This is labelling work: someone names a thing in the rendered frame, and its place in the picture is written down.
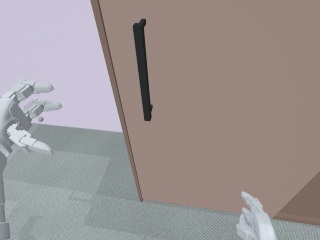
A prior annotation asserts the handle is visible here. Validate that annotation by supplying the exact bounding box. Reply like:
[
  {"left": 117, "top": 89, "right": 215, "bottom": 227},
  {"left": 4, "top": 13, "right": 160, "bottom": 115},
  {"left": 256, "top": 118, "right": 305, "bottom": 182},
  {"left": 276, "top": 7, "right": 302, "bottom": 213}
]
[{"left": 132, "top": 19, "right": 153, "bottom": 121}]

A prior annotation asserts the robot left hand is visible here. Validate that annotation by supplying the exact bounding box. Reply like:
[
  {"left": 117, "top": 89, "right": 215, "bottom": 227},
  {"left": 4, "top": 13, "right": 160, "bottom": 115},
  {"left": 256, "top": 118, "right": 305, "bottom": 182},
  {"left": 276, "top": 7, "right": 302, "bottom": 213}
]
[{"left": 0, "top": 78, "right": 62, "bottom": 155}]

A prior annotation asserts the robot right hand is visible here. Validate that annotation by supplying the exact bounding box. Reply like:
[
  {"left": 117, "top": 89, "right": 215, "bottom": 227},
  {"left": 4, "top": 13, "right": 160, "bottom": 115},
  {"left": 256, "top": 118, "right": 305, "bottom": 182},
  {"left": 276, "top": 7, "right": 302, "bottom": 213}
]
[{"left": 236, "top": 191, "right": 277, "bottom": 240}]

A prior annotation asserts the robot left forearm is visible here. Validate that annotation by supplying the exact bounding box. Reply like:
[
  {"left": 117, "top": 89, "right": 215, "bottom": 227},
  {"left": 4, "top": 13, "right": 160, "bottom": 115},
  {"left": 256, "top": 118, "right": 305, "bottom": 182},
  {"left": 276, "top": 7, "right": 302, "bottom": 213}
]
[{"left": 0, "top": 137, "right": 12, "bottom": 240}]

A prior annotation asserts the wardrobe door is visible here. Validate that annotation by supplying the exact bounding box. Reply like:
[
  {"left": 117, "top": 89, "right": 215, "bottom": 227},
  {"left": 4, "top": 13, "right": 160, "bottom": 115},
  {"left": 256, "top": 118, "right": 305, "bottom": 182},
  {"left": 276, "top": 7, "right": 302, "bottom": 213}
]
[
  {"left": 279, "top": 171, "right": 320, "bottom": 219},
  {"left": 99, "top": 0, "right": 320, "bottom": 219}
]

